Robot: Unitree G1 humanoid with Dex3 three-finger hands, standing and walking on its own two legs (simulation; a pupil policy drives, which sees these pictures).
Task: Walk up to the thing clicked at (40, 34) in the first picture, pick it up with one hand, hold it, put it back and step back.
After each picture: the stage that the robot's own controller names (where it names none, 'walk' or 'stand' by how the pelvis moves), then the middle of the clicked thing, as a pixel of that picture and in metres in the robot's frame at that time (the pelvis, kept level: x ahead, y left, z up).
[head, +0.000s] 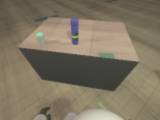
stand; (41, 39) +0.70 +0.54 +0.01
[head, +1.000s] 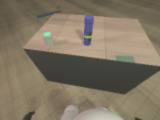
walk; (49, 39) +0.64 +0.40 +0.04
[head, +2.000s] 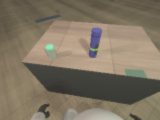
stand; (51, 52) +0.50 +0.35 +0.02
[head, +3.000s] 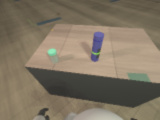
stand; (53, 56) +0.48 +0.33 +0.01
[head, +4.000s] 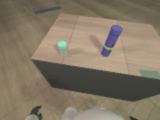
stand; (63, 49) +0.50 +0.24 +0.03
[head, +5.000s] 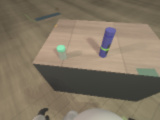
stand; (62, 52) +0.50 +0.26 +0.01
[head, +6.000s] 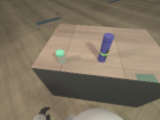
stand; (61, 57) +0.48 +0.26 +0.01
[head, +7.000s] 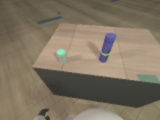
stand; (62, 56) +0.48 +0.25 +0.01
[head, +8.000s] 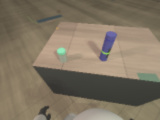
rise first; (62, 55) +0.49 +0.25 +0.01
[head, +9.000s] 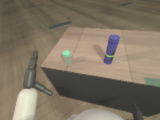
rise first; (67, 57) +0.49 +0.25 +0.01
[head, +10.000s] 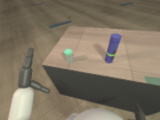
go down; (68, 56) +0.50 +0.25 +0.01
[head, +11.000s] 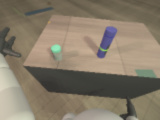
go down; (57, 53) +0.48 +0.24 +0.03
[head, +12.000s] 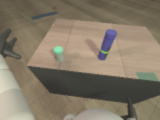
approach; (59, 54) +0.49 +0.24 +0.02
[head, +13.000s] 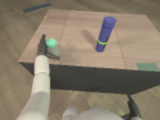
close in; (53, 47) +0.49 +0.26 +0.06
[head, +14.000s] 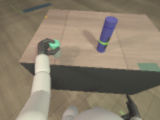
lift; (55, 49) +0.48 +0.24 +0.06
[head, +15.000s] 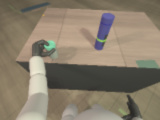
lift; (51, 50) +0.47 +0.25 +0.07
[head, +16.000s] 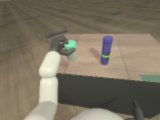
lift; (71, 51) +0.36 +0.13 +0.24
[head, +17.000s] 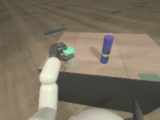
hold; (69, 57) +0.35 +0.15 +0.19
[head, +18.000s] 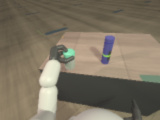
hold; (69, 59) +0.34 +0.15 +0.18
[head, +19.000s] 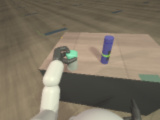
crouch; (72, 60) +0.34 +0.13 +0.17
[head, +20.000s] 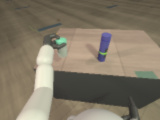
crouch; (62, 47) +0.44 +0.20 +0.18
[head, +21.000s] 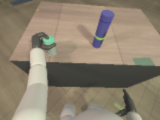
lower; (50, 46) +0.49 +0.23 +0.07
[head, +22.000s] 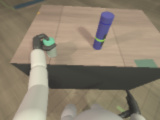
lower; (50, 47) +0.48 +0.24 +0.07
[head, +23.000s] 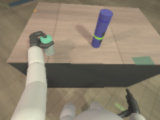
lower; (48, 45) +0.49 +0.24 +0.08
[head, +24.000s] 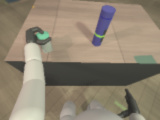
lower; (45, 42) +0.50 +0.26 +0.08
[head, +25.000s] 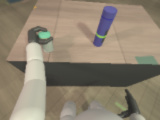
loosen; (46, 41) +0.50 +0.25 +0.09
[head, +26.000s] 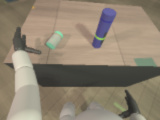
withdraw; (55, 40) +0.55 +0.21 +0.05
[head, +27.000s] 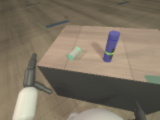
sink last; (74, 53) +0.55 +0.19 +0.02
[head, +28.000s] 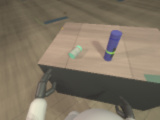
stand; (75, 52) +0.55 +0.18 +0.00
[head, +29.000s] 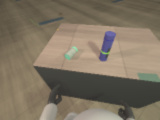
stand; (71, 53) +0.55 +0.20 -0.01
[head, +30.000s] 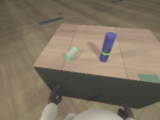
stand; (71, 53) +0.55 +0.20 -0.01
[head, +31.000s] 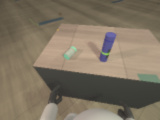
stand; (70, 53) +0.55 +0.21 -0.01
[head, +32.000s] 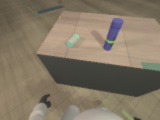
walk; (72, 40) +0.63 +0.18 +0.01
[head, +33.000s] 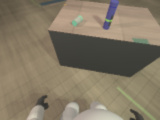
walk; (77, 20) +0.92 +0.19 +0.00
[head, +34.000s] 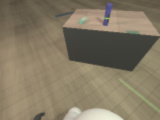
stand; (82, 20) +1.24 +0.22 +0.00
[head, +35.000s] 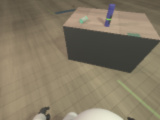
stand; (83, 19) +1.23 +0.17 -0.01
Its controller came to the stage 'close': yes
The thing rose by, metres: 0.20
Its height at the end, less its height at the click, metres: -0.02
